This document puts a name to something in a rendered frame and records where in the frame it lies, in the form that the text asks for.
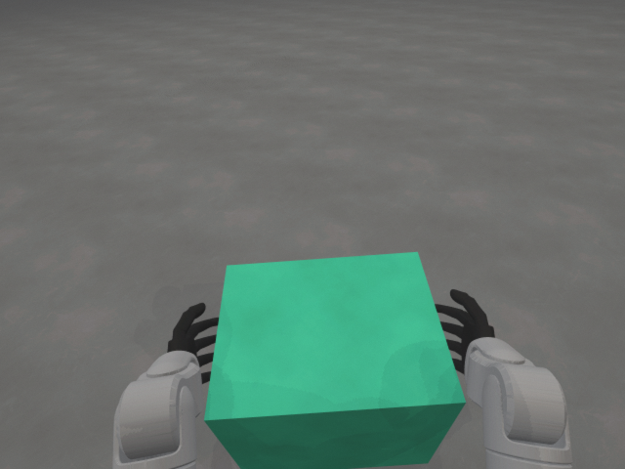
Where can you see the robot left forearm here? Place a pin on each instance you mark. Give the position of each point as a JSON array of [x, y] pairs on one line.
[[154, 423]]

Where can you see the carton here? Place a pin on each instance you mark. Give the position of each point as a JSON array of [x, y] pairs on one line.
[[334, 363]]

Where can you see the left robot hand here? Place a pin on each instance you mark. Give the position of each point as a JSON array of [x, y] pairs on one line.
[[185, 332]]

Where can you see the robot right forearm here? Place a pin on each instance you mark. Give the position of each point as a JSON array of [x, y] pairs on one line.
[[524, 411]]

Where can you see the right robot hand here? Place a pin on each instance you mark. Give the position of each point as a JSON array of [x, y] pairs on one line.
[[475, 325]]

